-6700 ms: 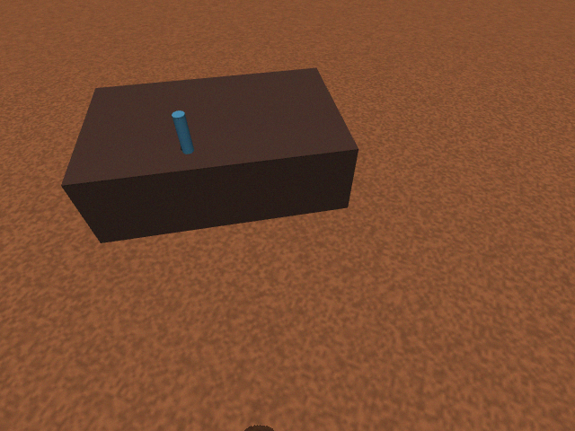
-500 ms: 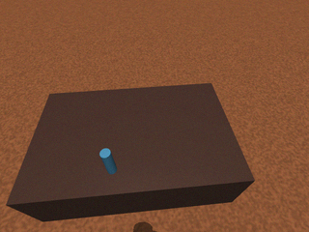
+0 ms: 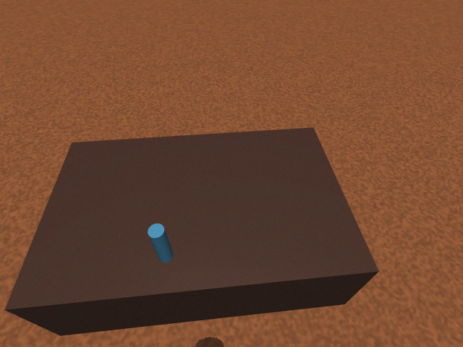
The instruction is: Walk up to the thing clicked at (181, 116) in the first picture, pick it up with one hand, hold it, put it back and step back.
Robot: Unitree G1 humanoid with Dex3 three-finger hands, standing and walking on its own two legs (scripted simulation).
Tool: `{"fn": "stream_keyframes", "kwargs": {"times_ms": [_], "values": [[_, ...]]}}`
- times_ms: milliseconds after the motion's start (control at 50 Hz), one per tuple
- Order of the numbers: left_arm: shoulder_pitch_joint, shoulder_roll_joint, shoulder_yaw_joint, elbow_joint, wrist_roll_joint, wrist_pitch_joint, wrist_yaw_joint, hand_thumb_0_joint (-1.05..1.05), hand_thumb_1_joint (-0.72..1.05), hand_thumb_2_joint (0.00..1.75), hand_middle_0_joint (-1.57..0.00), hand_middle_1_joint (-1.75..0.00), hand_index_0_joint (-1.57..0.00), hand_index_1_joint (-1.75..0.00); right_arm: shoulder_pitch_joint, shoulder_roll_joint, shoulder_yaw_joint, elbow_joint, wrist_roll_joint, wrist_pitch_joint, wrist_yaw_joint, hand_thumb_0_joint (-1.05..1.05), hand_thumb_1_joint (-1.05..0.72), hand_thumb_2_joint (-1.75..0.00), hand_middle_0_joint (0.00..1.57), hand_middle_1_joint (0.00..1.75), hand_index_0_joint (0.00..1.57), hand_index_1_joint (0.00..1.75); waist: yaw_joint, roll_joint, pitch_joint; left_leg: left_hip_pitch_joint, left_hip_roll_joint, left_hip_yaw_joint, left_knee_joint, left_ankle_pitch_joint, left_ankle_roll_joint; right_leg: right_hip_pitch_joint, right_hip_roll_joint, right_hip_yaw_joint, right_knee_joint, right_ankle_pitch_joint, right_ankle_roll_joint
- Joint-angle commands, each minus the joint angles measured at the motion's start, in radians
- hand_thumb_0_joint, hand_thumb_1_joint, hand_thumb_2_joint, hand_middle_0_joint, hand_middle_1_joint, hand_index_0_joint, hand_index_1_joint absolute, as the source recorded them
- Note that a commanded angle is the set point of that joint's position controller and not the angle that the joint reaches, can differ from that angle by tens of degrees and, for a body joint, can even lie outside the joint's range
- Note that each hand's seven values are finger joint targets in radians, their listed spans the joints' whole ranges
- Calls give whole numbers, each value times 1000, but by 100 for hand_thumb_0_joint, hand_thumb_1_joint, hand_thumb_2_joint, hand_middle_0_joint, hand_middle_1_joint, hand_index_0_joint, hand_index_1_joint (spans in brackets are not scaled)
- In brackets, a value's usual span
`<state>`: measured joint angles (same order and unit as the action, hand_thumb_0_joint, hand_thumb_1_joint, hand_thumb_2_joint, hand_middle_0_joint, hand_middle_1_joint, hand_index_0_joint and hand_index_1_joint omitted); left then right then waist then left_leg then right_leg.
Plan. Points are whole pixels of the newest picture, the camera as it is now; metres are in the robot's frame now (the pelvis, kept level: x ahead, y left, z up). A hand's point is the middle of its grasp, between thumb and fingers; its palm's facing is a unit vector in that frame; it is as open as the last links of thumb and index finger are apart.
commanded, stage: stand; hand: left
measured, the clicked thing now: (161, 244) +0.47 +0.22 -0.34
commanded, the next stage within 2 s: go down in 0.72 s
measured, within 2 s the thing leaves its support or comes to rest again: neither
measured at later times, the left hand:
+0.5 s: hand out of the picture +0.05 +0.26 -0.16, palm faces -0.02 -0.94 -0.35, open 7.4 cm
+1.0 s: hand out of the picture +0.14 +0.25 -0.16, palm faces +0.06 -0.94 -0.33, open 9.6 cm
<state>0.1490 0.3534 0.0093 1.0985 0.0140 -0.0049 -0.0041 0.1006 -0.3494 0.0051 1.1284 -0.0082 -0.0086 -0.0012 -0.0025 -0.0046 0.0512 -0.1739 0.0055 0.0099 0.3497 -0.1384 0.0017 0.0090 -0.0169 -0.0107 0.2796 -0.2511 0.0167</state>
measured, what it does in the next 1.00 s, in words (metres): stands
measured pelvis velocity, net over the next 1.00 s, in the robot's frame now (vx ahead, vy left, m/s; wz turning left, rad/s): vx -0.01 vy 0.00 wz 0.00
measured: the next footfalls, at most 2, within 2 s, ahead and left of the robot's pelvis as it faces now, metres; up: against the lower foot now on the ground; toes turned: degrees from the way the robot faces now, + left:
none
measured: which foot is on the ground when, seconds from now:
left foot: down 0.00-1.00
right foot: down 0.00-1.00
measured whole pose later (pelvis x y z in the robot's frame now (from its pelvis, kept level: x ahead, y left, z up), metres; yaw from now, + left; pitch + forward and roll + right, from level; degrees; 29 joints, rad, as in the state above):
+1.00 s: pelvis -0.01 +0.00 -0.01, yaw +0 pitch +4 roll +0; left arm -0.04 0.33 0.11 1.05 0.00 -0.01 0.01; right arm 0.17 -0.29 0.01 0.87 0.05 -0.04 -0.05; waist -0.01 0.00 0.04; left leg -0.39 0.01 0.00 0.50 -0.18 0.00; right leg -0.23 -0.01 -0.01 0.49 -0.33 0.01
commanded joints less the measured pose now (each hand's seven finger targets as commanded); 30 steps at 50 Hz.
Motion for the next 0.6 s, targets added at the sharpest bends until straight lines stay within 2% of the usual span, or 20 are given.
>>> {"fn": "stream_keyframes", "kwargs": {"times_ms": [0, 60, 180, 380, 440, 580], "values": [[-21, 209, 40, -54, 0, -17, 15, 0, 90, 90, -20, -30, -20, -30, -45, -214, -39, -62, 3, -24, -11, 0, -90, -90, 20, 30, 20, 30, 1, 15, -65, 98, 124, -117, -28, 199, 29, -95, -121, 66, -47, 151, -31], [-8, 207, 38, -48, -1, -16, 14, 0, 90, 90, -20, -30, -20, -30, -52, -219, -41, -58, 3, -24, -10, 0, -90, -90, 20, 30, 20, 30, 7, 10, -53, 96, 128, -126, -34, 182, 30, -106, -119, 64, -47, 120, -30], [-9, 211, 37, -49, -1, -18, 16, 0, 90, 90, -20, -30, -20, -30, -39, -213, -40, -55, 3, -26, -9, 0, -90, -90, 20, 30, 20, 30, 0, 1, -67, 102, 127, -123, -26, 214, 31, -89, -123, 67, -40, 159, -29], [-6, 209, 38, -47, 2, -13, 14, 0, 90, 90, -20, -30, -20, -30, -39, -217, -46, -50, 2, -23, -9, 0, -90, -90, 20, 30, 20, 30, -1, 9, -25, 73, 118, -137, -61, 78, 25, -128, -115, 67, -47, 51, -35], [10, 209, 38, -50, 2, -15, 14, 0, 90, 90, -20, -30, -20, -30, -41, -220, -48, -52, 1, -23, -9, 0, -90, -90, 20, 30, 20, 30, 6, 7, -48, 93, 121, -135, -48, 107, 32, -120, -118, 66, -46, 74, -35], [-6, 216, 38, -54, 1, -20, 18, 0, 90, 90, -20, -30, -20, -30, -37, -210, -44, -54, 2, -23, -8, 0, -90, -90, 20, 30, 20, 30, -3, -6, -53, 100, 119, -124, -25, 190, 28, -115, -125, 71, -41, 143, -30]]}}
